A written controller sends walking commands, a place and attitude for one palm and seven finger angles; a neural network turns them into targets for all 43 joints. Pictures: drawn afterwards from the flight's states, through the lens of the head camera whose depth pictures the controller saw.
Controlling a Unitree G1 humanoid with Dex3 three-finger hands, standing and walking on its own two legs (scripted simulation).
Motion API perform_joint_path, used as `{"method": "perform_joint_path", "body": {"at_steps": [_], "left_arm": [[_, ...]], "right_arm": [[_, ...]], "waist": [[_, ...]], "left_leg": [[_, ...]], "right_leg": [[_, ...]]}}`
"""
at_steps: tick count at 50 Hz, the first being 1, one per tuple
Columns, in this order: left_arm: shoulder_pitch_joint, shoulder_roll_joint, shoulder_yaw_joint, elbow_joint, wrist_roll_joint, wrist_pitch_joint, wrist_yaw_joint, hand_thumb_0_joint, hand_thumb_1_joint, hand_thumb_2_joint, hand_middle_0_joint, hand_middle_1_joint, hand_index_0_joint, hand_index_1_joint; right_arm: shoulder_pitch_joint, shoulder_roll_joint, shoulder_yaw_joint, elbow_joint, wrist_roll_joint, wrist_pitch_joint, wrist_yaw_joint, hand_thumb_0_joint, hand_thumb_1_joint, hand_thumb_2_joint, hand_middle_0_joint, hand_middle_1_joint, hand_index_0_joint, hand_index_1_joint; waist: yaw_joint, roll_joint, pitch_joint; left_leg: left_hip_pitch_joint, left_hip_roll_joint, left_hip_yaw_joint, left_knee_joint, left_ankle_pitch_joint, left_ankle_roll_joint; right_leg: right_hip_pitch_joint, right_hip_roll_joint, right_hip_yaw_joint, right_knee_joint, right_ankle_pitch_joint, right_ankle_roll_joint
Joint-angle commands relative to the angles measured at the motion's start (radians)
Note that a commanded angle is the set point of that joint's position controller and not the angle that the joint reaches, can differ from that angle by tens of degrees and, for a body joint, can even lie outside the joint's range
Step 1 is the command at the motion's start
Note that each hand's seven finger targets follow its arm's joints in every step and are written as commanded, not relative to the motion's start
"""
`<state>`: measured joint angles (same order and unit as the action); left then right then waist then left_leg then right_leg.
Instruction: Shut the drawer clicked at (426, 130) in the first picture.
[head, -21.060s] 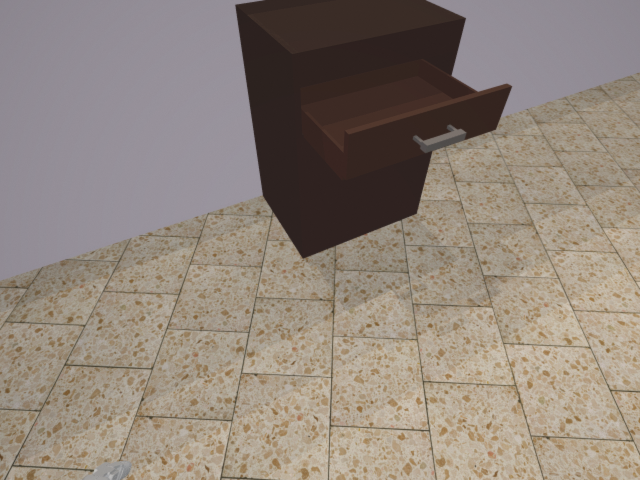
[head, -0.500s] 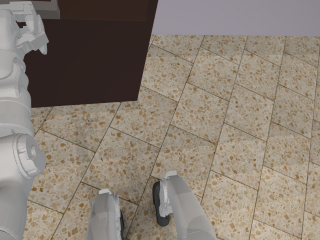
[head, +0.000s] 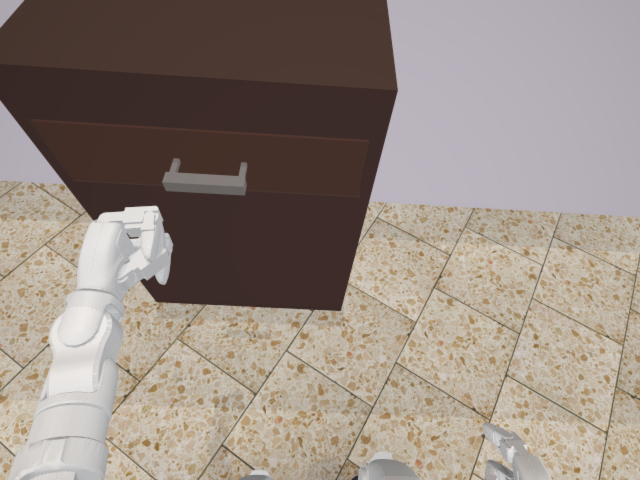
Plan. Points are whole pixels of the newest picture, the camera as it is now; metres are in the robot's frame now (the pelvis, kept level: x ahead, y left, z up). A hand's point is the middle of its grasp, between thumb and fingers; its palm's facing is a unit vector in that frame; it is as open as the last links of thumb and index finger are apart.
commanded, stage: draw the hand back to the body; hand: left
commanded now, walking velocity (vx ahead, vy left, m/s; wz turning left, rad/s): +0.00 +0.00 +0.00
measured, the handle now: (207, 174) +0.59 +0.20 -0.06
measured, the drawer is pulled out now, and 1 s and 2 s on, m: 0.00 0.00 0.00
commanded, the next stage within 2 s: step back with the hand held close in 0.92 s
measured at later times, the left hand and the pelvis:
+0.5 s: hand (51, 323) +0.25 +0.22 +0.16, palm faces +0.30 -0.90 -0.33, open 3.3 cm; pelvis +0.01 +0.00 +0.05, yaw +1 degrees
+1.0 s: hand out of the picture +0.17 +0.23 +0.21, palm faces +0.41 -0.82 -0.40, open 3.3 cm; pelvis -0.01 -0.01 +0.05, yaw +0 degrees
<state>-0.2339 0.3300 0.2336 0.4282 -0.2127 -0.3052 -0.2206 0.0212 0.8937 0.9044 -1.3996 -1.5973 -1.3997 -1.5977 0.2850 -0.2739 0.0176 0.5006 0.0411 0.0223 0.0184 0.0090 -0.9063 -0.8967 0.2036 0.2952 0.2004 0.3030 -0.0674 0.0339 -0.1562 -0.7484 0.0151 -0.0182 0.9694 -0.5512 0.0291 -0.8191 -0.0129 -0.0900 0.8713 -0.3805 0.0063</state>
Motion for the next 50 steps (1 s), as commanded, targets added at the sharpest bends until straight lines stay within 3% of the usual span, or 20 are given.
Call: {"method": "perform_joint_path", "body": {"at_steps": [1,2,3,4,5,7,12,13,17,18,25,27,33,37,39,42,44,50], "left_arm": [[-0.136,0.147,0.03,-0.255,-0.036,-0.039,-0.032,0.0,0.9,0.9,-1.4,-1.6,-1.4,-1.6],[-0.135,0.17,0.049,-0.284,-0.047,-0.03,-0.035,0.0,0.9,0.9,-1.4,-1.6,-1.4,-1.6],[-0.117,0.262,0.039,-0.335,0.093,0.024,0.092,0.0,0.9,0.9,-1.4,-1.6,-1.4,-1.6],[-0.098,0.194,0.01,-0.408,0.101,0.055,0.157,0.0,0.9,0.9,-1.4,-1.6,-1.4,-1.6],[-0.04,0.168,0.001,-0.448,0.102,0.079,0.193,0.0,0.9,0.9,-1.4,-1.6,-1.4,-1.6],[0.059,0.194,0.017,-0.517,0.116,0.119,0.248,0.0,0.9,0.9,-1.4,-1.6,-1.4,-1.6],[0.133,0.183,0.004,-0.68,0.137,0.169,0.319,0.0,0.9,0.9,-1.4,-1.6,-1.4,-1.6],[0.158,0.159,-0.011,-0.694,0.143,0.177,0.325,0.0,0.9,0.9,-1.4,-1.6,-1.4,-1.6],[0.264,0.126,-0.023,-0.719,0.146,0.199,0.331,0.0,0.9,0.9,-1.4,-1.6,-1.4,-1.6],[0.295,0.118,-0.022,-0.734,0.147,0.2,0.329,0.0,0.9,0.9,-1.4,-1.6,-1.4,-1.6],[0.463,0.166,0.075,-0.919,0.145,0.188,0.331,0.0,0.9,0.9,-1.4,-1.6,-1.4,-1.6],[0.509,0.19,0.113,-0.975,0.144,0.183,0.332,0.0,0.9,0.9,-1.4,-1.6,-1.4,-1.6],[0.621,0.178,0.142,-1.11,0.145,0.165,0.334,0.0,0.9,0.9,-1.4,-1.6,-1.4,-1.6],[0.701,0.201,0.192,-1.164,0.147,0.148,0.338,0.0,0.9,0.9,-1.4,-1.6,-1.4,-1.6],[0.709,0.146,0.152,-1.09,0.149,0.154,0.332,0.0,0.9,0.9,-1.4,-1.6,-1.4,-1.6],[0.67,0.129,0.14,-1.033,0.149,0.157,0.332,0.0,0.9,0.9,-1.4,-1.6,-1.4,-1.6],[0.65,0.144,0.151,-1.045,0.152,0.15,0.335,0.0,0.9,0.9,-1.4,-1.6,-1.4,-1.6],[0.659,0.182,0.172,-1.156,0.161,0.127,0.35,0.0,0.9,0.9,-1.4,-1.6,-1.4,-1.6]], "right_arm": [[0.057,-0.129,-0.05,-0.1,0.006,-0.042,-0.019,0.0,-0.9,-0.9,0.2,0.3,0.2,0.3],[0.041,-0.129,-0.047,-0.11,0.01,-0.047,-0.024,0.0,-0.9,-0.9,0.2,0.3,0.2,0.3],[-0.027,-0.112,-0.06,-0.121,0.006,-0.016,-0.042,0.0,-0.9,-0.9,0.2,0.3,0.2,0.3],[-0.028,-0.092,-0.056,-0.148,0.001,-0.016,-0.053,0.0,-0.9,-0.9,0.2,0.3,0.2,0.3],[-0.033,-0.087,-0.052,-0.16,0.001,-0.024,-0.06,0.0,-0.9,-0.9,0.2,0.3,0.2,0.3],[-0.059,-0.084,-0.043,-0.161,0.0,-0.027,-0.075,0.0,-0.9,-0.9,0.2,0.3,0.2,0.3],[-0.11,-0.073,-0.025,-0.151,-0.004,-0.057,-0.102,0.0,-0.9,-0.9,0.2,0.3,0.2,0.3],[-0.111,-0.068,-0.02,-0.144,-0.004,-0.065,-0.105,0.0,-0.9,-0.9,0.2,0.3,0.2,0.3],[-0.136,-0.069,-0.012,-0.118,-0.008,-0.088,-0.107,0.0,-0.9,-0.9,0.2,0.3,0.2,0.3],[-0.142,-0.065,-0.01,-0.112,-0.009,-0.094,-0.106,0.0,-0.9,-0.9,0.2,0.3,0.2,0.3],[-0.171,-0.054,-0.007,-0.089,-0.026,-0.137,-0.095,0.0,-0.9,-0.9,0.2,0.3,0.2,0.3],[-0.178,-0.053,-0.01,-0.081,-0.033,-0.151,-0.093,0.0,-0.9,-0.9,0.2,0.3,0.2,0.3],[-0.181,-0.042,-0.013,-0.074,-0.033,-0.188,-0.088,0.0,-0.9,-0.9,0.2,0.3,0.2,0.3],[-0.184,-0.044,-0.021,-0.071,-0.034,-0.214,-0.091,0.0,-0.9,-0.9,0.2,0.3,0.2,0.3],[-0.175,-0.044,-0.021,-0.055,-0.034,-0.211,-0.09,0.0,-0.9,-0.9,0.2,0.3,0.2,0.3],[-0.177,-0.051,-0.027,-0.046,-0.031,-0.207,-0.099,0.0,-0.9,-0.9,0.2,0.3,0.2,0.3],[-0.176,-0.052,-0.029,-0.05,-0.031,-0.206,-0.103,0.0,-0.9,-0.9,0.2,0.3,0.2,0.3],[-0.186,-0.043,-0.023,-0.052,-0.041,-0.248,-0.105,0.0,-0.9,-0.9,0.2,0.3,0.2,0.3]], "waist": [[-0.01,0.055,-0.276],[-0.002,0.063,-0.264],[0.05,0.084,-0.309],[0.032,0.089,-0.281],[0.036,0.066,-0.256],[0.054,0.057,-0.249],[0.055,0.027,-0.149],[0.056,0.039,-0.141],[0.07,-0.004,-0.03],[0.077,0.018,-0.02],[0.106,-0.002,0.027],[0.115,0.021,0.033],[0.119,0.064,0.084],[0.135,0.03,0.102],[0.119,-0.001,0.162],[0.11,-0.04,0.228],[0.113,-0.021,0.203],[0.134,0.079,0.072]], "left_leg": [[0.186,0.003,-0.006,-0.159,0.617,-0.027],[0.188,-0.001,-0.004,-0.171,0.596,-0.024],[0.267,-0.008,0.003,-0.227,0.628,-0.025],[0.302,-0.003,-0.001,-0.254,0.622,-0.033],[0.308,0.001,-0.007,-0.268,0.616,-0.037],[0.334,0.007,0.0,-0.299,0.621,-0.024],[0.408,0.012,-0.002,-0.389,0.587,-0.017],[0.447,0.014,-0.001,-0.409,0.608,-0.02],[0.487,0.016,-0.006,-0.476,0.575,-0.019],[0.506,0.015,0.0,-0.491,0.584,-0.02],[0.556,0.017,0.002,-0.562,0.601,-0.02],[0.562,0.013,0.009,-0.565,0.609,-0.016],[0.583,0.015,0.015,-0.584,0.571,-0.018],[0.575,0.017,0.009,-0.589,0.534,-0.017],[0.563,0.018,0.014,-0.596,0.488,-0.012],[0.546,0.014,0.017,-0.598,0.395,0.0],[0.553,0.012,0.018,-0.6,0.358,0.004],[0.591,0.002,0.02,-0.598,0.437,0.0]], "right_leg": [[0.367,0.029,0.026,-0.067,0.421,-0.022],[0.389,0.027,0.028,-0.073,0.423,-0.027],[0.456,0.0,0.062,-0.117,0.384,-0.043],[0.456,-0.004,0.052,-0.138,0.374,-0.038],[0.463,-0.007,0.048,-0.15,0.367,-0.037],[0.533,-0.01,0.055,-0.184,0.39,-0.037],[0.615,-0.014,0.05,-0.267,0.387,-0.036],[0.618,-0.012,0.047,-0.281,0.39,-0.034],[0.649,-0.006,0.036,-0.348,0.359,-0.037],[0.666,-0.006,0.038,-0.359,0.365,-0.037],[0.76,-0.006,0.036,-0.42,0.39,-0.036],[0.784,-0.006,0.045,-0.434,0.411,-0.038],[0.773,-0.002,0.053,-0.46,0.376,-0.036],[0.773,0.005,0.053,-0.465,0.349,-0.038],[0.734,0.002,0.053,-0.474,0.312,-0.035],[0.69,0.0,0.061,-0.509,0.221,-0.033],[0.693,-0.006,0.067,-0.512,0.17,-0.03],[0.785,-0.011,0.076,-0.488,0.274,-0.035]]}}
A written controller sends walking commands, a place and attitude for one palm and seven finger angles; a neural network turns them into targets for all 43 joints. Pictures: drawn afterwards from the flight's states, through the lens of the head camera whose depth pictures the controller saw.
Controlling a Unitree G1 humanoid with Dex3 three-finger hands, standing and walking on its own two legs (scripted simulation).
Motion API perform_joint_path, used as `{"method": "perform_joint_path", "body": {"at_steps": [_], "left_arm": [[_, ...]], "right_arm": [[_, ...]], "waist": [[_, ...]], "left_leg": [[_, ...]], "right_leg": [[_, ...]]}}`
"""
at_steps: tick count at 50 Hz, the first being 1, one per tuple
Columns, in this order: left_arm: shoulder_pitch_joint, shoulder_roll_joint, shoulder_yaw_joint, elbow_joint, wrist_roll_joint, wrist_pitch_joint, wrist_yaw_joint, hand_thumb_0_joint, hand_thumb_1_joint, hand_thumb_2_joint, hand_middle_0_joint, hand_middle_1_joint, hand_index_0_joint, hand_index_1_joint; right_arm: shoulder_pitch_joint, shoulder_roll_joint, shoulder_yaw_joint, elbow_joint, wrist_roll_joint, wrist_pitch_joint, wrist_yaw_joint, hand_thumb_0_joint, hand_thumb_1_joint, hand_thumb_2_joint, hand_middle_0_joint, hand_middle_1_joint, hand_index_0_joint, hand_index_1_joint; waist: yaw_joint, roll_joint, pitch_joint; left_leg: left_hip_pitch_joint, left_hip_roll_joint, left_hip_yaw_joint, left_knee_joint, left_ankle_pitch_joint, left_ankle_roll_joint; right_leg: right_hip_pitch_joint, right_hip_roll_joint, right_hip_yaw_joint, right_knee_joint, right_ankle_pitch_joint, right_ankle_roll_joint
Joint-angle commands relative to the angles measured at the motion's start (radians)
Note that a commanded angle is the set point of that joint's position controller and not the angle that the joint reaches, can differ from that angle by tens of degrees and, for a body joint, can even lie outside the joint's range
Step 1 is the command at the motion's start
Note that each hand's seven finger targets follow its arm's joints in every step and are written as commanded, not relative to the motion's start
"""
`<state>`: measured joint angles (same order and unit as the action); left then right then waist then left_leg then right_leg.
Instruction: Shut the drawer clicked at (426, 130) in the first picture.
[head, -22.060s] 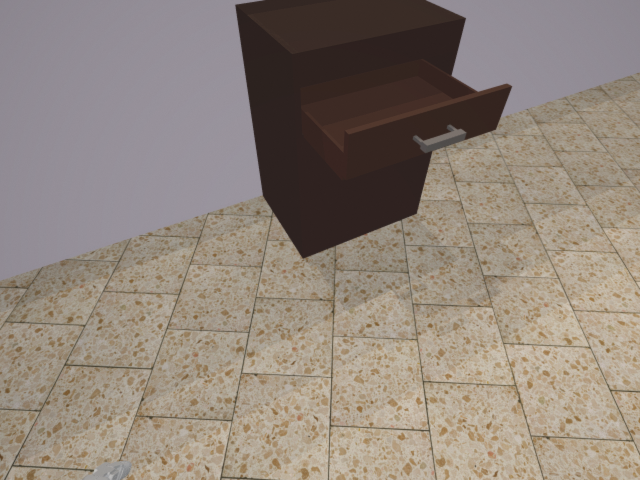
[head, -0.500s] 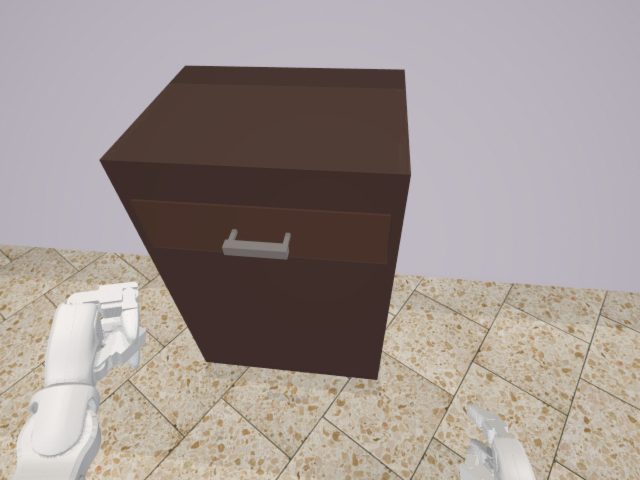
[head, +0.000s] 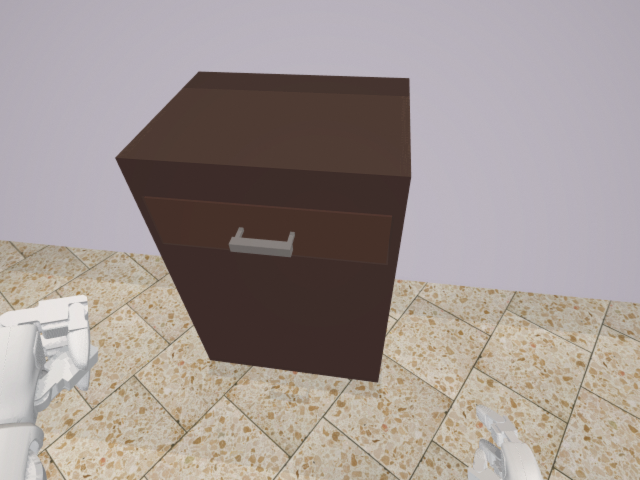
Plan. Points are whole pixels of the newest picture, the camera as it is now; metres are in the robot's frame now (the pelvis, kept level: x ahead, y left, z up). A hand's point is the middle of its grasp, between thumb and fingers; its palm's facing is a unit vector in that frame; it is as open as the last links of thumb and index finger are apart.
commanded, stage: step back with the hand held close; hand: left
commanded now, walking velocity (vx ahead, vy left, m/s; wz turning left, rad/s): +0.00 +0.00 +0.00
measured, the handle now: (263, 240) +0.60 +0.21 -0.11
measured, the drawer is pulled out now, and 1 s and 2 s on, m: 0.00 0.00 0.00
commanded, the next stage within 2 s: stop stepping back and stand still in 1.60 s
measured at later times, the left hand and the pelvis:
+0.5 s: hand (53, 368) +0.16 +0.26 +0.16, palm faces +0.32 -0.79 -0.52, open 3.3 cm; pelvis -0.03 +0.03 +0.00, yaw -1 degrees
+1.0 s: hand (25, 412) +0.12 +0.26 +0.16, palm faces +0.37 -0.76 -0.54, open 3.3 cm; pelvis -0.08 +0.02 -0.01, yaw +1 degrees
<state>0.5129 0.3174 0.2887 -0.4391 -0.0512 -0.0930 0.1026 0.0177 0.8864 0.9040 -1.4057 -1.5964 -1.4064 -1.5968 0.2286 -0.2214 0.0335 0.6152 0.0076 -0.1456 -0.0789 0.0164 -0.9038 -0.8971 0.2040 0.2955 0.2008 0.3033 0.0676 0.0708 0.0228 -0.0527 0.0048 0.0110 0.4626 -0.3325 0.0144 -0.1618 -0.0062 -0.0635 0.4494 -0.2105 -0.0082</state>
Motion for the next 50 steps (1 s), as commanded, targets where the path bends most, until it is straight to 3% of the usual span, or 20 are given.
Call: {"method": "perform_joint_path", "body": {"at_steps": [1,2,3,5,9,13,19,23,25,27,31,36,38,40,41,42,44,47,49,50], "left_arm": [[-0.082,0.197,0.118,-0.291,0.001,-0.084,0.029,0.0,0.9,0.9,-1.4,-1.6,-1.4,-1.6],[-0.086,0.202,0.12,-0.287,0.001,-0.081,0.029,0.0,0.9,0.9,-1.4,-1.6,-1.4,-1.6],[-0.183,0.3,0.257,-0.323,-0.003,-0.129,0.035,0.0,0.9,0.9,-1.4,-1.6,-1.4,-1.6],[-0.047,0.197,0.183,-0.178,0.012,-0.13,0.026,0.0,0.9,0.9,-1.4,-1.6,-1.4,-1.6],[0.04,0.162,0.162,-0.171,0.01,-0.156,0.022,0.0,0.9,0.9,-1.4,-1.6,-1.4,-1.6],[0.111,0.193,0.192,-0.221,0.005,-0.169,0.028,0.0,0.9,0.9,-1.4,-1.6,-1.4,-1.6],[0.13,0.242,0.233,-0.313,0.006,-0.177,0.04,0.0,0.9,0.9,-1.4,-1.6,-1.4,-1.6],[0.103,0.23,0.22,-0.317,0.014,-0.179,0.037,0.0,0.9,0.9,-1.4,-1.6,-1.4,-1.6],[0.085,0.208,0.204,-0.296,0.019,-0.18,0.036,0.0,0.9,0.9,-1.4,-1.6,-1.4,-1.6],[0.057,0.2,0.201,-0.277,0.025,-0.181,0.036,0.0,0.9,0.9,-1.4,-1.6,-1.4,-1.6],[0.017,0.194,0.193,-0.248,0.039,-0.187,0.039,0.0,0.9,0.9,-1.4,-1.6,-1.4,-1.6],[0.002,0.215,0.197,-0.295,0.043,-0.204,0.048,0.0,0.9,0.9,-1.4,-1.6,-1.4,-1.6],[0.021,0.226,0.204,-0.321,0.039,-0.214,0.053,0.0,0.9,0.9,-1.4,-1.6,-1.4,-1.6],[0.04,0.224,0.205,-0.346,0.039,-0.224,0.058,0.0,0.9,0.9,-1.4,-1.6,-1.4,-1.6],[0.05,0.227,0.212,-0.351,0.043,-0.23,0.062,0.0,0.9,0.9,-1.4,-1.6,-1.4,-1.6],[0.054,0.235,0.225,-0.37,0.047,-0.236,0.064,0.0,0.9,0.9,-1.4,-1.6,-1.4,-1.6],[0.073,0.236,0.245,-0.356,0.057,-0.239,0.069,0.0,0.9,0.9,-1.4,-1.6,-1.4,-1.6],[0.081,0.257,0.276,-0.35,0.06,-0.243,0.063,0.0,0.9,0.9,-1.4,-1.6,-1.4,-1.6],[0.103,0.256,0.281,-0.338,0.05,-0.245,0.056,0.0,0.9,0.9,-1.4,-1.6,-1.4,-1.6],[0.096,0.243,0.267,-0.331,0.047,-0.244,0.049,0.0,0.9,0.9,-1.4,-1.6,-1.4,-1.6]], "right_arm": [[-0.127,-0.094,-0.037,-0.163,-0.009,-0.085,-0.007,0.0,-0.9,-0.9,0.2,0.3,0.2,0.3],[-0.132,-0.096,-0.036,-0.162,-0.009,-0.091,-0.007,0.0,-0.9,-0.9,0.2,0.3,0.2,0.3],[-0.121,-0.128,-0.047,-0.181,-0.012,-0.058,-0.004,0.0,-0.9,-0.9,0.2,0.3,0.2,0.3],[-0.108,-0.106,-0.056,-0.159,-0.013,-0.025,0.003,0.0,-0.9,-0.9,0.2,0.3,0.2,0.3],[-0.116,-0.116,-0.07,-0.164,-0.016,0.01,0.01,0.0,-0.9,-0.9,0.2,0.3,0.2,0.3],[-0.13,-0.119,-0.083,-0.189,-0.01,0.037,0.012,0.0,-0.9,-0.9,0.2,0.3,0.2,0.3],[-0.133,-0.123,-0.094,-0.222,-0.005,0.054,0.002,0.0,-0.9,-0.9,0.2,0.3,0.2,0.3],[-0.126,-0.131,-0.097,-0.222,-0.007,0.05,-0.005,0.0,-0.9,-0.9,0.2,0.3,0.2,0.3],[-0.122,-0.134,-0.096,-0.221,-0.008,0.047,-0.005,0.0,-0.9,-0.9,0.2,0.3,0.2,0.3],[-0.123,-0.137,-0.096,-0.22,-0.011,0.044,-0.008,0.0,-0.9,-0.9,0.2,0.3,0.2,0.3],[-0.112,-0.137,-0.094,-0.218,-0.004,0.038,-0.006,0.0,-0.9,-0.9,0.2,0.3,0.2,0.3],[-0.098,-0.129,-0.093,-0.219,-0.013,0.031,0.003,0.0,-0.9,-0.9,0.2,0.3,0.2,0.3],[-0.099,-0.124,-0.089,-0.219,-0.016,0.03,0.004,0.0,-0.9,-0.9,0.2,0.3,0.2,0.3],[-0.095,-0.131,-0.089,-0.221,-0.017,0.025,0.004,0.0,-0.9,-0.9,0.2,0.3,0.2,0.3],[-0.096,-0.132,-0.09,-0.224,-0.015,0.02,0.003,0.0,-0.9,-0.9,0.2,0.3,0.2,0.3],[-0.104,-0.14,-0.092,-0.229,-0.016,0.016,-0.001,0.0,-0.9,-0.9,0.2,0.3,0.2,0.3],[-0.112,-0.139,-0.093,-0.233,-0.01,0.012,-0.005,0.0,-0.9,-0.9,0.2,0.3,0.2,0.3],[-0.114,-0.139,-0.108,-0.236,-0.008,0.001,-0.007,0.0,-0.9,-0.9,0.2,0.3,0.2,0.3],[-0.103,-0.138,-0.111,-0.219,-0.011,0.005,-0.006,0.0,-0.9,-0.9,0.2,0.3,0.2,0.3],[-0.105,-0.137,-0.113,-0.215,-0.012,0.008,-0.003,0.0,-0.9,-0.9,0.2,0.3,0.2,0.3]], "waist": [[-0.001,0.042,-0.105],[0.0,0.038,-0.083],[-0.053,-0.038,0.048],[-0.062,-0.128,0.047],[-0.065,-0.044,-0.055],[-0.055,-0.05,-0.185],[-0.049,-0.02,-0.219],[-0.054,0.022,-0.162],[-0.058,0.029,-0.119],[-0.06,0.021,-0.077],[-0.071,-0.061,-0.02],[-0.078,-0.146,-0.039],[-0.08,-0.12,-0.072],[-0.084,-0.048,-0.09],[-0.084,-0.018,-0.093],[-0.082,0.042,-0.106],[-0.071,0.093,-0.108],[-0.066,0.065,-0.125],[-0.068,0.004,-0.142],[-0.071,-0.019,-0.137]], "left_leg": [[-0.106,0.014,-0.013,-0.093,0.227,0.01],[-0.113,0.013,-0.019,-0.096,0.221,0.008],[-0.212,0.025,-0.027,-0.073,0.119,0.029],[-0.175,0.017,-0.033,-0.032,0.111,0.029],[-0.179,0.034,-0.034,-0.077,0.205,0.024],[-0.201,0.05,-0.046,-0.09,0.356,0.018],[-0.282,0.062,-0.07,-0.083,0.419,0.013],[-0.35,0.087,-0.093,-0.12,0.359,0.024],[-0.422,0.106,-0.101,-0.152,0.235,0.046],[-0.518,0.113,-0.115,-0.18,0.088,0.066],[-0.631,0.101,-0.112,-0.172,-0.187,0.087],[-0.506,0.032,-0.08,-0.022,-0.204,0.067],[-0.452,0.031,-0.082,-0.019,-0.175,0.061],[-0.464,0.046,-0.099,-0.054,-0.193,0.068],[-0.503,0.064,-0.115,-0.089,-0.227,0.076],[-0.575,0.094,-0.151,-0.151,-0.248,0.088],[-0.727,0.152,-0.193,-0.226,-0.274,0.116],[-0.757,0.142,-0.182,-0.171,-0.157,0.114],[-0.667,0.114,-0.146,-0.101,0.01,0.093],[-0.661,0.103,-0.135,-0.08,0.005,0.086]], "right_leg": [[0.129,-0.016,0.045,-0.061,0.113,-0.021],[0.124,-0.012,0.046,-0.07,0.105,-0.024],[0.006,-0.07,0.19,-0.145,0.097,-0.029],[-0.054,-0.109,0.212,-0.193,0.031,-0.041],[0.012,-0.095,0.148,-0.119,0.161,-0.027],[0.121,-0.08,0.097,-0.019,0.347,-0.012],[0.157,-0.063,0.083,0.073,0.437,0.0],[0.137,-0.035,0.074,0.123,0.371,0.015],[0.136,-0.027,0.075,0.148,0.293,0.021],[0.159,-0.026,0.09,0.161,0.256,0.021],[0.157,-0.043,0.136,0.129,0.16,0.018],[-0.019,-0.109,0.24,-0.075,-0.101,-0.02],[-0.054,-0.115,0.231,-0.089,-0.134,-0.024],[-0.041,-0.094,0.199,-0.058,-0.134,-0.015],[-0.004,-0.072,0.174,-0.023,-0.121,-0.002],[0.074,-0.041,0.14,0.051,-0.055,0.009],[0.221,0.012,0.097,0.225,0.114,0.029],[0.275,0.019,0.119,0.259,0.292,0.031],[0.222,-0.008,0.152,0.228,0.428,0.02],[0.209,-0.021,0.169,0.217,0.434,0.014]]}}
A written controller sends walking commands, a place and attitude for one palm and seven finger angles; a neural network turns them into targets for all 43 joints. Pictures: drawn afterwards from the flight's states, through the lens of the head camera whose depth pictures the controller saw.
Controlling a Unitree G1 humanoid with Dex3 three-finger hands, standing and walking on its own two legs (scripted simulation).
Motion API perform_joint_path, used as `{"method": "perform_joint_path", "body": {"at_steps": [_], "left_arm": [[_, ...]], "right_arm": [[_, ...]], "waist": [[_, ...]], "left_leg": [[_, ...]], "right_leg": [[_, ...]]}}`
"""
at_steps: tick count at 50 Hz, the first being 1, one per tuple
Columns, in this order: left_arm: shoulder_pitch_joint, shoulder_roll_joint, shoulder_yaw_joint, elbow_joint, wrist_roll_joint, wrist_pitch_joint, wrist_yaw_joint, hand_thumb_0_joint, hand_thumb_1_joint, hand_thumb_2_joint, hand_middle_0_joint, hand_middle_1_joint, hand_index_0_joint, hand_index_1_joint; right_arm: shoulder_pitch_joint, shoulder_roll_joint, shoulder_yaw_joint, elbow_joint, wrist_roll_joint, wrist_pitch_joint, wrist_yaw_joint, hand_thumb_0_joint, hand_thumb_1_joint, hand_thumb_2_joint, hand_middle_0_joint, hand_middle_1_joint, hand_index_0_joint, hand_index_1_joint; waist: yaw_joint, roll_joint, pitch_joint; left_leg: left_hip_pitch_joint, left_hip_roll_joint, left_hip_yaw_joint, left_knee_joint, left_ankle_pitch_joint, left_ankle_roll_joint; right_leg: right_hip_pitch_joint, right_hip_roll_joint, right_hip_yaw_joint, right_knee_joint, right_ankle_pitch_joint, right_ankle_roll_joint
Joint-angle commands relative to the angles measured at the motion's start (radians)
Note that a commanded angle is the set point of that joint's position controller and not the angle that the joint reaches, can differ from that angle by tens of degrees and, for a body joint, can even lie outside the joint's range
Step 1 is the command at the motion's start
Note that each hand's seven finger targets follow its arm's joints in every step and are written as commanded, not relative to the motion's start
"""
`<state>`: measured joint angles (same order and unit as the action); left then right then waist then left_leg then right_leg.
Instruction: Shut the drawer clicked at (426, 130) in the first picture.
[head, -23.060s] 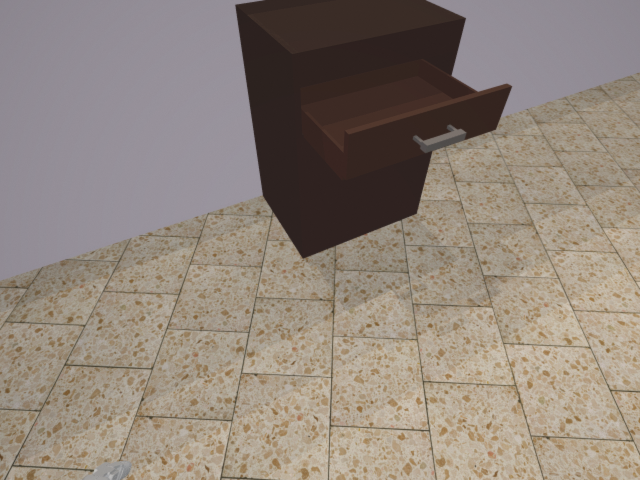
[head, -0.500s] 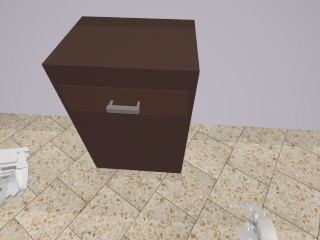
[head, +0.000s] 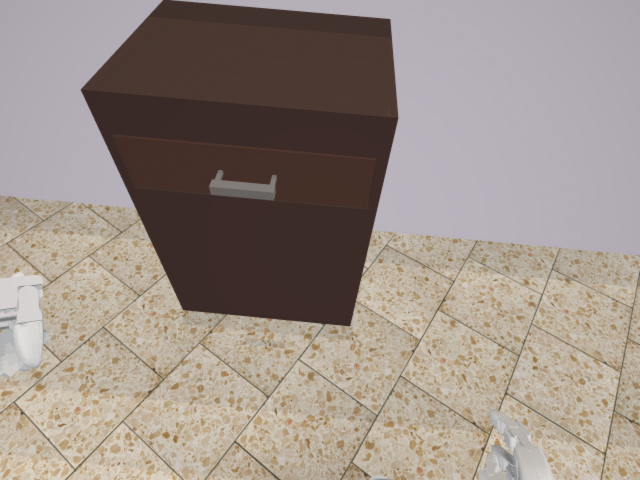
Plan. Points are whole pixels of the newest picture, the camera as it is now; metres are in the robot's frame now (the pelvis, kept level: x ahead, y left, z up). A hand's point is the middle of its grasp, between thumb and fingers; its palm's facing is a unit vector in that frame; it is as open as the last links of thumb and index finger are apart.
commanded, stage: step back with the hand held close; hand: left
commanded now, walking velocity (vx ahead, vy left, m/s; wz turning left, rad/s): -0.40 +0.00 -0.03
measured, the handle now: (244, 183) +0.68 +0.18 -0.10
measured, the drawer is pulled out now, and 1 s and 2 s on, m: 0.00 0.00 0.00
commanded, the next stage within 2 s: stop stepping back and stand still in 0.60 s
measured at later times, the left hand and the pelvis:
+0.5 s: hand out of the picture +0.13 +0.25 +0.18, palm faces +0.42 -0.77 -0.48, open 3.3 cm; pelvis -0.06 +0.00 +0.00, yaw -1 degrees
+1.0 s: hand out of the picture +0.04 +0.26 +0.15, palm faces +0.33 -0.86 -0.40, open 3.3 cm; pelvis -0.17 +0.01 +0.01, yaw -3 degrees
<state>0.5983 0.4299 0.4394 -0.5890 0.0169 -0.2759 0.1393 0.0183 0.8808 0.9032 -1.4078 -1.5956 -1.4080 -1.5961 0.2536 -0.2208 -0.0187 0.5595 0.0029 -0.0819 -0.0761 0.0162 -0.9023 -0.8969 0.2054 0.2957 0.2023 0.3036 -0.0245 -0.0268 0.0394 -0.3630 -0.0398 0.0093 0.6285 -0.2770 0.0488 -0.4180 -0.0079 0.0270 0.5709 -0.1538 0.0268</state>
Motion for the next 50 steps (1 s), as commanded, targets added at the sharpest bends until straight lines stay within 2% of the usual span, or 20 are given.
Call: {"method": "perform_joint_path", "body": {"at_steps": [1,3,6,10,12,14,16,19,22,23,26,29,30,32,35,37,39,42,47,50], "left_arm": [[0.003,0.128,0.112,-0.183,-0.025,-0.061,0.009,0.0,0.9,0.9,-1.4,-1.6,-1.4,-1.6],[0.002,0.126,0.103,-0.168,-0.031,-0.058,0.005,0.0,0.9,0.9,-1.4,-1.6,-1.4,-1.6],[0.01,0.139,0.105,-0.171,-0.038,-0.059,0.01,0.0,0.9,0.9,-1.4,-1.6,-1.4,-1.6],[0.026,0.149,0.108,-0.194,-0.049,-0.069,0.027,0.0,0.9,0.9,-1.4,-1.6,-1.4,-1.6],[0.029,0.147,0.109,-0.224,-0.046,-0.082,0.031,0.0,0.9,0.9,-1.4,-1.6,-1.4,-1.6],[0.027,0.132,0.126,-0.231,-0.019,-0.087,0.032,0.0,0.9,0.9,-1.4,-1.6,-1.4,-1.6],[-0.025,0.141,0.134,-0.245,-0.013,-0.086,0.03,0.0,0.9,0.9,-1.4,-1.6,-1.4,-1.6],[0.019,0.104,0.108,-0.192,-0.02,-0.079,0.023,0.0,0.9,0.9,-1.4,-1.6,-1.4,-1.6],[0.044,0.055,0.031,-0.178,-0.042,-0.084,0.006,0.0,0.9,0.9,-1.4,-1.6,-1.4,-1.6],[-0.001,0.07,0.021,-0.194,-0.049,-0.099,0.0,0.0,0.9,0.9,-1.4,-1.6,-1.4,-1.6],[-0.097,0.139,0.055,-0.237,-0.047,-0.132,-0.005,0.0,0.9,0.9,-1.4,-1.6,-1.4,-1.6],[-0.092,0.184,0.089,-0.34,-0.056,-0.129,-0.01,0.0,0.9,0.9,-1.4,-1.6,-1.4,-1.6],[-0.045,0.196,0.115,-0.347,-0.07,-0.124,-0.013,0.0,0.9,0.9,-1.4,-1.6,-1.4,-1.6],[0.128,0.232,0.189,-0.297,-0.093,-0.099,-0.017,0.0,0.9,0.9,-1.4,-1.6,-1.4,-1.6],[0.18,0.228,0.224,-0.2,-0.092,-0.091,-0.021,0.0,0.9,0.9,-1.4,-1.6,-1.4,-1.6],[0.183,0.191,0.188,-0.159,-0.104,-0.064,-0.013,0.0,0.9,0.9,-1.4,-1.6,-1.4,-1.6],[0.145,0.153,0.142,-0.076,-0.107,-0.03,-0.004,0.0,0.9,0.9,-1.4,-1.6,-1.4,-1.6],[0.009,0.109,0.042,-0.053,-0.092,-0.018,-0.004,0.0,0.9,0.9,-1.4,-1.6,-1.4,-1.6],[-0.112,0.109,0.001,-0.218,-0.048,-0.037,0.002,0.0,0.9,0.9,-1.4,-1.6,-1.4,-1.6],[-0.049,0.126,0.021,-0.313,-0.037,-0.022,0.004,0.0,0.9,0.9,-1.4,-1.6,-1.4,-1.6]], "right_arm": [[-0.124,-0.138,-0.063,-0.154,-0.005,-0.053,-0.003,0.0,-0.9,-0.9,0.2,0.3,0.2,0.3],[-0.124,-0.13,-0.066,-0.142,-0.007,-0.045,0.002,0.0,-0.9,-0.9,0.2,0.3,0.2,0.3],[-0.116,-0.122,-0.072,-0.133,-0.008,-0.028,0.014,0.0,-0.9,-0.9,0.2,0.3,0.2,0.3],[-0.119,-0.116,-0.071,-0.13,-0.003,-0.005,0.016,0.0,-0.9,-0.9,0.2,0.3,0.2,0.3],[-0.129,-0.128,-0.067,-0.142,-0.007,-0.013,0.007,0.0,-0.9,-0.9,0.2,0.3,0.2,0.3],[-0.162,-0.148,-0.064,-0.163,-0.005,-0.035,-0.008,0.0,-0.9,-0.9,0.2,0.3,0.2,0.3],[-0.14,-0.131,-0.071,-0.147,-0.014,-0.056,-0.013,0.0,-0.9,-0.9,0.2,0.3,0.2,0.3],[-0.126,-0.127,-0.076,-0.13,-0.012,-0.079,-0.006,0.0,-0.9,-0.9,0.2,0.3,0.2,0.3],[-0.118,-0.12,-0.06,-0.081,-0.025,-0.104,0.009,0.0,-0.9,-0.9,0.2,0.3,0.2,0.3],[-0.108,-0.117,-0.051,-0.052,-0.031,-0.112,0.013,0.0,-0.9,-0.9,0.2,0.3,0.2,0.3],[-0.103,-0.129,-0.055,-0.015,-0.046,-0.117,0.011,0.0,-0.9,-0.9,0.2,0.3,0.2,0.3],[-0.123,-0.092,-0.048,-0.065,-0.029,-0.088,0.017,0.0,-0.9,-0.9,0.2,0.3,0.2,0.3],[-0.13,-0.094,-0.053,-0.093,-0.014,-0.085,0.017,0.0,-0.9,-0.9,0.2,0.3,0.2,0.3],[-0.167,-0.086,-0.041,-0.147,0.006,-0.068,0.017,0.0,-0.9,-0.9,0.2,0.3,0.2,0.3],[-0.226,-0.074,-0.024,-0.176,0.022,-0.031,0.009,0.0,-0.9,-0.9,0.2,0.3,0.2,0.3],[-0.206,-0.068,-0.029,-0.156,0.02,-0.017,0.01,0.0,-0.9,-0.9,0.2,0.3,0.2,0.3],[-0.174,-0.075,-0.018,-0.132,0.013,-0.016,-0.005,0.0,-0.9,-0.9,0.2,0.3,0.2,0.3],[-0.158,-0.131,-0.025,-0.122,0.017,-0.047,-0.026,0.0,-0.9,-0.9,0.2,0.3,0.2,0.3],[-0.175,-0.154,-0.02,-0.134,-0.005,-0.097,-0.034,0.0,-0.9,-0.9,0.2,0.3,0.2,0.3],[-0.142,-0.134,-0.025,-0.143,-0.013,-0.121,-0.017,0.0,-0.9,-0.9,0.2,0.3,0.2,0.3]], "waist": [[0.018,0.048,-0.156],[0.012,-0.004,-0.167],[0.004,-0.07,-0.176],[-0.005,-0.082,-0.176],[-0.013,0.041,-0.163],[0.005,0.292,-0.158],[0.003,0.277,-0.143],[0.022,0.163,-0.107],[0.006,0.214,-0.093],[0.004,0.197,-0.116],[0.032,0.195,-0.255],[0.021,0.097,-0.48],[0.022,0.013,-0.502],[0.046,-0.038,-0.478],[0.034,-0.115,-0.248],[0.024,-0.073,-0.162],[-0.001,-0.012,-0.081],[-0.002,0.051,0.01],[0.028,0.227,-0.078],[0.043,0.227,-0.195]], "left_leg": [[-0.32,0.132,-0.117,-0.216,-0.051,0.044],[-0.241,0.097,-0.086,-0.146,-0.026,0.022],[-0.144,0.053,-0.056,-0.054,-0.132,0.005],[-0.016,0.052,-0.066,-0.028,-0.174,0.003],[-0.08,0.122,-0.151,-0.207,-0.21,0.04],[-0.417,0.317,-0.349,-0.462,-0.398,0.126],[-0.48,0.39,-0.37,-0.509,-0.415,0.163],[-0.341,0.316,-0.255,-0.362,-0.22,0.125],[-0.064,0.264,-0.217,-0.314,-0.023,0.072],[0.071,0.25,-0.21,-0.284,0.145,0.057],[0.358,0.232,-0.101,-0.151,0.694,0.025],[0.585,0.174,0.031,-0.074,0.891,0.005],[0.557,0.163,0.04,-0.064,0.825,0.006],[0.406,0.14,0.037,-0.064,0.609,-0.013],[0.138,0.051,0.06,0.05,0.092,-0.038],[0.046,0.052,0.008,0.103,0.011,-0.041],[0.117,0.08,-0.02,-0.067,0.119,-0.041],[0.187,0.15,-0.094,-0.237,0.214,-0.01],[-0.036,0.276,-0.344,-0.603,-0.451,0.04],[0.045,0.235,-0.233,-0.552,-0.384,-0.001]], "right_leg": [[0.429,-0.038,0.103,0.073,0.386,-0.029],[0.346,-0.091,0.161,-0.004,0.38,-0.051],[0.196,-0.164,0.239,-0.164,0.115,-0.09],[0.016,-0.169,0.198,-0.254,-0.206,-0.095],[0.057,-0.069,0.102,-0.122,-0.177,-0.047],[0.346,0.087,-0.007,0.299,-0.037,0.008],[0.353,0.102,0.039,0.501,-0.163,0.007],[0.285,0.082,0.035,0.269,-0.245,-0.005],[0.149,0.061,-0.01,-0.043,-0.215,-0.02],[0.09,0.05,-0.007,-0.14,-0.18,-0.025],[0.072,0.02,0.005,-0.198,0.093,-0.017],[0.083,0.012,0.002,-0.134,0.462,0.047],[0.11,0.01,-0.007,-0.129,0.485,0.078],[0.176,-0.051,0.013,-0.145,0.519,0.06],[0.097,-0.184,0.101,-0.235,0.602,0.022],[0.079,-0.209,0.131,-0.229,0.411,-0.039],[0.013,-0.158,0.108,-0.236,0.141,-0.08],[-0.021,-0.023,0.033,-0.229,-0.054,-0.023],[0.254,0.078,0.011,0.01,-0.232,-0.017],[0.316,0.082,-0.034,-0.024,-0.265,-0.037]]}}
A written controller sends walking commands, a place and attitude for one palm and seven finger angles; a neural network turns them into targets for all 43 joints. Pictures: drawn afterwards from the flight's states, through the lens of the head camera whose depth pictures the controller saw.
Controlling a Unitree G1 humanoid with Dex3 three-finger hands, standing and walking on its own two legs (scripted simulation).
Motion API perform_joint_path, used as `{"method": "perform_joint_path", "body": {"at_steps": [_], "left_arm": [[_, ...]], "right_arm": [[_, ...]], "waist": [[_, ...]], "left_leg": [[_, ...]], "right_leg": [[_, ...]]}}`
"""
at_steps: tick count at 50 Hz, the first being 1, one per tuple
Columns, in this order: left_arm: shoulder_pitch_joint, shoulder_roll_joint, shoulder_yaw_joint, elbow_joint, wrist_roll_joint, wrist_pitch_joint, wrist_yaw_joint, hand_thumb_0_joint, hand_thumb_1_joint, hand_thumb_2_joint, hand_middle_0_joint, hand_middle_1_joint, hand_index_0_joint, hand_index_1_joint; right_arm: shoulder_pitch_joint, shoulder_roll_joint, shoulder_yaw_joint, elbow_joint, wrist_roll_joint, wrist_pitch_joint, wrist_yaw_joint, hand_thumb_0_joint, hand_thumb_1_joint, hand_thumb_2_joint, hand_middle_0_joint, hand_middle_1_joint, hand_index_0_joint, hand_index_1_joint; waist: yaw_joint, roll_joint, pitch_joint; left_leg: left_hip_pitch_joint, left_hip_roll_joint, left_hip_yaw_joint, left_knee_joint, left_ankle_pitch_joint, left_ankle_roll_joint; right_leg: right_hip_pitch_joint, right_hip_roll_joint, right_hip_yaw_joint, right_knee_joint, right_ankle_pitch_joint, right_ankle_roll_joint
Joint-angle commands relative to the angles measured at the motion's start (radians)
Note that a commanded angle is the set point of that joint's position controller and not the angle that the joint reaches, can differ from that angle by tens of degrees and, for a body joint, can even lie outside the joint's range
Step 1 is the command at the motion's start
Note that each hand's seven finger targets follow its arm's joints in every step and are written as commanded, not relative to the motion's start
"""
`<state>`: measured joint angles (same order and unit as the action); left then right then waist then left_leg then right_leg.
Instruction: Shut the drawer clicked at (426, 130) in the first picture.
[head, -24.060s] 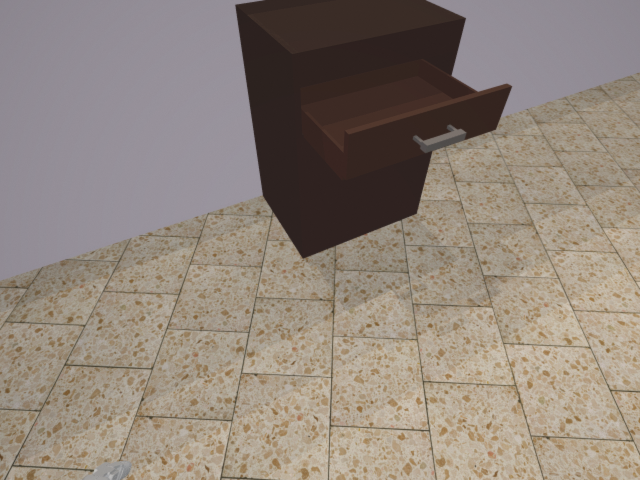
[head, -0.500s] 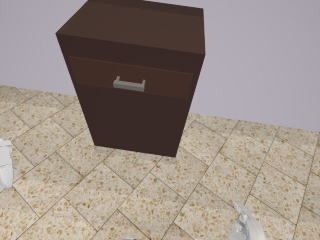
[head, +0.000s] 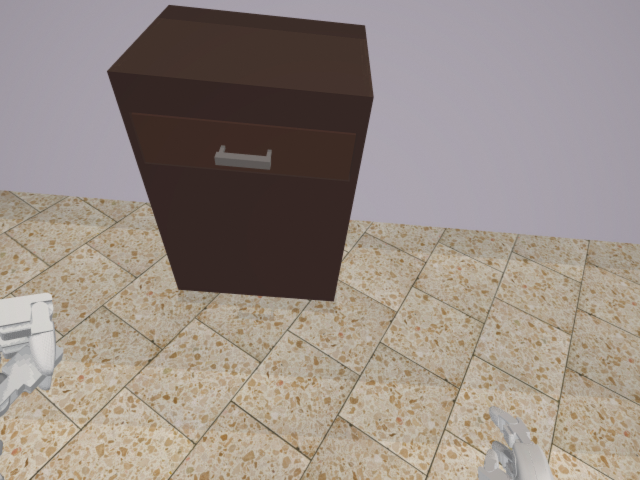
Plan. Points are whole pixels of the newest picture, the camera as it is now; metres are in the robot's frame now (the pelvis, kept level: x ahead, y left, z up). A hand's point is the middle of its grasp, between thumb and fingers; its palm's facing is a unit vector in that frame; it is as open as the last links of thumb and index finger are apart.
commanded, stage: stop stepping back and stand still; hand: left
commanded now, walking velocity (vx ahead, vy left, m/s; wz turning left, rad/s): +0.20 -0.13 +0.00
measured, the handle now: (244, 155) +0.85 +0.22 -0.11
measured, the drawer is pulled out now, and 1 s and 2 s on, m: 0.00 0.00 0.00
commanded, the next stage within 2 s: let the arm hang, fingers relaxed in 0.58 s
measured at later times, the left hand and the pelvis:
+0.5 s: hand (20, 418) +0.13 +0.24 +0.17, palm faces +0.29 -0.87 -0.40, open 3.3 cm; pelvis -0.07 +0.02 +0.00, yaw -2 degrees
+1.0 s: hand out of the picture +0.02 +0.19 -0.17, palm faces +0.11 -0.97 -0.21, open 3.2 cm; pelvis -0.07 +0.00 -0.02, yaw +4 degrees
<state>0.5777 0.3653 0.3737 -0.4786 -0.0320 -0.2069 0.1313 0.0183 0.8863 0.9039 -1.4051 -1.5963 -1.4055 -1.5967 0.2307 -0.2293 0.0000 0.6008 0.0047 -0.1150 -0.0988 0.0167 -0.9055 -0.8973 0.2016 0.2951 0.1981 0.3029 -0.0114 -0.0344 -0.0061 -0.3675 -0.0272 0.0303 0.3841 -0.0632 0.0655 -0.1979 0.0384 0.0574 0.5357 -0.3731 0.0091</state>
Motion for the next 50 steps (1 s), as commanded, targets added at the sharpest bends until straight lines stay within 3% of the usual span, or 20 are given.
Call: {"method": "perform_joint_path", "body": {"at_steps": [1,4,8,13,15,16,19,24,26,29,31,33,34,35,37,40,43,46,48,50], "left_arm": [[0.02,0.201,0.101,-0.44,0.01,-0.081,0.015,0.0,0.9,0.9,-1.4,-1.6,-1.4,-1.6],[0.12,0.226,0.134,-0.427,-0.009,-0.057,0.017,0.0,0.9,0.9,-1.4,-1.6,-1.4,-1.6],[0.026,0.186,0.133,-0.314,-0.034,-0.022,0.029,0.0,0.9,0.9,-1.4,-1.6,-1.4,-1.6],[-0.203,0.137,0.037,-0.141,-0.002,-0.003,0.039,0.0,0.9,0.9,-1.4,-1.6,-1.4,-1.6],[-0.283,0.104,-0.004,-0.208,0.014,-0.026,0.044,0.0,0.9,0.9,-1.4,-1.6,-1.4,-1.6],[-0.306,0.133,0.011,-0.243,0.031,-0.042,0.047,0.0,0.9,0.9,-1.4,-1.6,-1.4,-1.6],[-0.126,0.201,0.083,-0.35,0.017,-0.044,0.031,0.0,0.9,0.9,-1.4,-1.6,-1.4,-1.6],[0.13,0.208,0.132,-0.427,0.013,-0.051,0.04,0.0,0.9,0.9,-1.4,-1.6,-1.4,-1.6],[0.119,0.204,0.142,-0.358,0.025,-0.045,0.049,0.0,0.9,0.9,-1.4,-1.6,-1.4,-1.6],[0.014,0.227,0.162,-0.283,-0.008,-0.028,0.045,0.0,0.9,0.9,-1.4,-1.6,-1.4,-1.6],[-0.094,0.308,0.238,-0.302,-0.009,-0.078,0.048,0.0,0.9,0.9,-1.4,-1.6,-1.4,-1.6],[-0.007,0.193,0.163,-0.244,-0.004,-0.049,0.045,0.0,0.9,0.9,-1.4,-1.6,-1.4,-1.6],[-0.159,-0.063,-0.246,0.466,0.092,0.147,-0.096,0.0,0.9,0.9,-1.4,-1.6,-1.4,-1.6],[-0.118,-0.106,-0.245,0.498,0.074,0.221,-0.114,0.0,0.9,0.9,-1.36,-1.557,-1.36,-1.557],[-0.182,-0.104,-0.261,0.485,0.075,0.232,-0.121,0.0,0.9,0.9,-1.28,-1.47,-1.28,-1.47],[-0.237,-0.087,-0.266,0.687,0.065,0.21,-0.122,0.0,0.9,0.9,-1.16,-1.34,-1.16,-1.34],[-0.204,0.038,-0.267,0.918,0.067,0.212,-0.121,0.0,0.9,0.9,-1.04,-1.21,-1.04,-1.21],[-0.353,0.069,-0.299,1.022,0.062,0.23,-0.126,0.0,0.9,0.9,-0.92,-1.08,-0.92,-1.08],[-0.372,0.009,-0.318,1.114,0.055,0.227,-0.122,0.0,0.9,0.9,-0.84,-0.993,-0.84,-0.993],[-0.295,-0.054,-0.304,1.156,0.053,0.214,-0.119,0.0,0.9,0.9,-0.76,-0.907,-0.76,-0.907]], "right_arm": [[-0.111,-0.117,-0.042,-0.188,-0.016,-0.092,0.01,0.0,-0.9,-0.9,0.2,0.3,0.2,0.3],[-0.112,-0.09,-0.035,-0.18,-0.025,-0.073,0.018,0.0,-0.9,-0.9,0.2,0.3,0.2,0.3],[-0.08,-0.083,-0.053,-0.12,-0.019,-0.007,0.011,0.0,-0.9,-0.9,0.2,0.3,0.2,0.3],[-0.104,-0.092,-0.014,-0.096,-0.008,-0.031,-0.024,0.0,-0.9,-0.9,0.2,0.3,0.2,0.3],[-0.065,-0.122,-0.01,-0.118,-0.002,-0.055,-0.023,0.0,-0.9,-0.9,0.2,0.3,0.2,0.3],[-0.071,-0.097,-0.005,-0.132,-0.009,-0.065,-0.016,0.0,-0.9,-0.9,0.2,0.3,0.2,0.3],[-0.091,-0.08,-0.018,-0.126,-0.017,-0.083,0.025,0.0,-0.9,-0.9,0.2,0.3,0.2,0.3],[-0.127,-0.084,-0.015,-0.159,-0.023,-0.066,0.048,0.0,-0.9,-0.9,0.2,0.3,0.2,0.3],[-0.119,-0.081,-0.023,-0.162,-0.028,-0.032,0.037,0.0,-0.9,-0.9,0.2,0.3,0.2,0.3],[-0.098,-0.075,-0.046,-0.144,-0.006,-0.009,0.02,0.0,-0.9,-0.9,0.2,0.3,0.2,0.3],[-0.042,-0.076,-0.044,-0.093,-0.033,-0.032,0.03,0.0,-0.9,-0.9,0.2,0.3,0.2,0.3],[-0.048,-0.069,-0.049,-0.086,-0.006,-0.04,0.017,0.0,-0.9,-0.9,0.2,0.3,0.2,0.3],[0.083,-0.216,-0.098,0.148,-0.013,-0.044,0.126,0.0,-0.9,-0.9,0.2,0.3,0.2,0.3],[0.088,-0.184,-0.086,0.116,-0.025,0.022,0.119,0.0,-0.9,-0.9,0.2,0.3,0.2,0.3],[0.053,-0.198,-0.078,0.047,-0.05,0.043,0.099,0.0,-0.9,-0.9,0.2,0.3,0.2,0.3],[0.013,-0.179,-0.058,0.06,-0.063,0.054,0.083,0.0,-0.9,-0.9,0.2,0.3,0.2,0.3],[-0.037,-0.077,-0.043,0.083,-0.029,0.099,0.085,0.0,-0.9,-0.9,0.2,0.3,0.2,0.3],[0.053,-0.055,-0.044,0.159,-0.035,0.143,0.106,0.0,-0.9,-0.9,0.2,0.3,0.2,0.3],[0.107,-0.052,-0.04,0.212,-0.036,0.141,0.097,0.0,-0.9,-0.9,0.2,0.3,0.2,0.3],[0.108,-0.054,-0.043,0.223,-0.043,0.122,0.09,0.0,-0.9,-0.9,0.2,0.3,0.2,0.3]], "waist": [[0.03,0.227,-0.169],[0.009,0.113,-0.154],[-0.005,-0.126,-0.021],[-0.036,0.018,0.131],[-0.044,0.411,0.124],[-0.045,0.355,0.136],[-0.005,0.142,-0.023],[0.018,0.361,-0.025],[0.022,0.286,-0.024],[0.004,-0.226,0.043],[-0.046,-0.177,-0.093],[-0.024,-0.103,-0.103],[-0.123,0.161,-0.022],[-0.081,0.398,-0.018],[-0.065,0.199,-0.01],[-0.002,-0.025,-0.1],[0.036,-0.234,-0.02],[-0.048,-0.019,0.112],[-0.061,-0.096,0.111],[-0.027,0.17,0.032]], "left_leg": [[0.079,0.192,-0.209,-0.267,-0.551,-0.033],[0.193,0.067,-0.032,0.031,-0.317,-0.084],[0.022,0.038,-0.061,0.617,-0.27,-0.083],[0.137,0.087,-0.013,0.127,-0.382,-0.03],[0.165,0.331,-0.523,-0.218,-0.675,0.088],[0.151,0.389,-0.632,-0.256,-0.611,0.157],[0.179,0.358,-0.52,-0.18,-0.369,0.138],[-0.205,0.241,-0.168,-0.223,-0.626,0.032],[-0.302,0.193,-0.104,-0.063,-0.652,-0.006],[-0.31,0.045,-0.006,0.65,-0.407,-0.055],[-0.125,0.128,-0.03,0.55,-0.322,-0.072],[0.184,0.104,-0.019,0.257,-0.279,-0.039],[0.15,0.184,-0.188,0.251,-0.026,-0.008],[0.102,0.283,-0.377,0.056,0.071,0.033],[0.041,0.359,-0.523,0.033,0.204,0.155],[0.047,0.279,-0.337,0.14,0.442,0.101],[-0.105,0.003,-0.059,0.348,-0.368,-0.06],[0.095,0.001,-0.01,0.421,-0.381,-0.052],[0.158,0.027,-0.041,0.313,-0.257,-0.036],[0.118,0.091,-0.157,0.122,-0.22,-0.016]], "right_leg": [[0.104,0.032,-0.079,-0.049,-0.051,-0.026],[-0.052,-0.064,0.01,-0.265,-0.111,-0.082],[-0.322,-0.343,0.317,-0.407,-0.429,-0.251],[-0.382,-0.188,0.016,-0.116,-0.368,-0.11],[-0.454,-0.01,-0.125,0.354,-0.185,-0.014],[-0.498,-0.017,-0.058,0.517,-0.149,-0.014],[-0.397,-0.083,-0.007,0.515,-0.075,-0.012],[0.094,-0.024,-0.183,0.205,-0.021,-0.027],[0.235,-0.013,-0.177,0.043,-0.104,-0.052],[0.0,-0.401,0.41,-0.376,-0.239,-0.226],[-0.013,-0.382,0.223,-0.237,0.138,-0.213],[-0.233,-0.273,0.063,-0.158,-0.189,-0.12],[-0.425,-0.204,-0.128,0.238,0.029,-0.055],[-0.462,-0.061,-0.126,0.432,-0.222,0.012],[-0.468,-0.06,-0.005,0.647,-0.209,0.02],[-0.195,-0.061,-0.05,0.298,-0.165,0.02],[-0.128,-0.274,0.268,-0.192,0.045,-0.075],[-0.492,-0.257,0.269,-0.336,-0.492,-0.123],[-0.461,-0.179,0.176,-0.239,-0.305,-0.1],[-0.308,-0.111,0.07,-0.104,-0.106,-0.062]]}}
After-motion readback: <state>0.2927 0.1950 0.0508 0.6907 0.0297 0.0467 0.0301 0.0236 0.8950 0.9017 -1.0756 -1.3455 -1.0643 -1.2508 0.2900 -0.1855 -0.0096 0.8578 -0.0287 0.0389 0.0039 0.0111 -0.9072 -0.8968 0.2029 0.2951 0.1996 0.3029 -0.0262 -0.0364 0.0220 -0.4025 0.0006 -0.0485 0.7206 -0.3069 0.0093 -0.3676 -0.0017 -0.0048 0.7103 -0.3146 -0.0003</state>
